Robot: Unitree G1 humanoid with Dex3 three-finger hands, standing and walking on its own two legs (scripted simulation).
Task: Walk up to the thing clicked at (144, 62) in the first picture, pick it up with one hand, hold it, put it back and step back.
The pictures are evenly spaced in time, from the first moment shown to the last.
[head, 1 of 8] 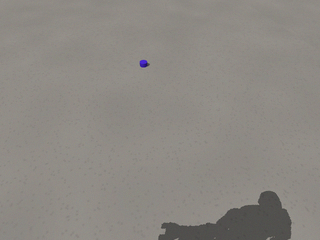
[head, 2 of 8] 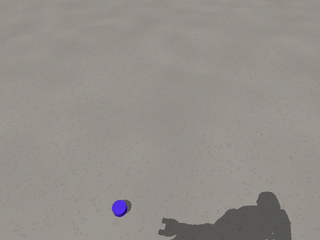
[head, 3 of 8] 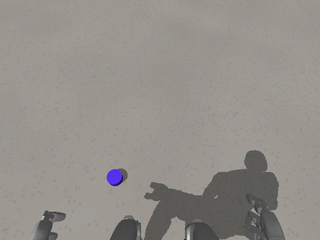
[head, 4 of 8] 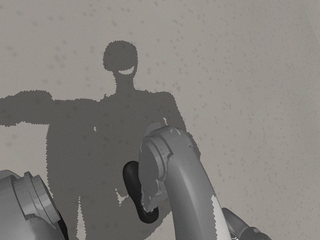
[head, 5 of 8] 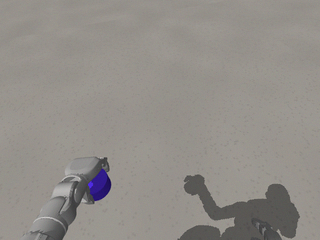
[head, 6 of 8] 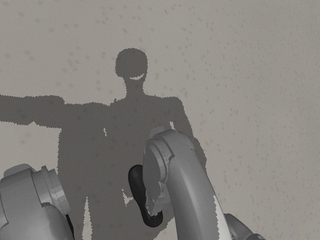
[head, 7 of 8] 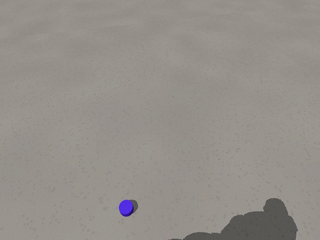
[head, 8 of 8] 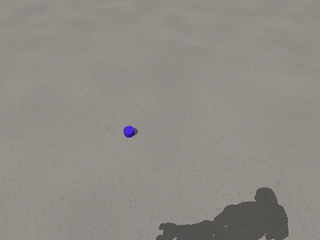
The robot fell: no
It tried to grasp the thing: yes
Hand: left
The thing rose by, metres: 0.69
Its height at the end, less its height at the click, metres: +0.00
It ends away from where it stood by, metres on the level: 0.00
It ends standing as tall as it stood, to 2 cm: yes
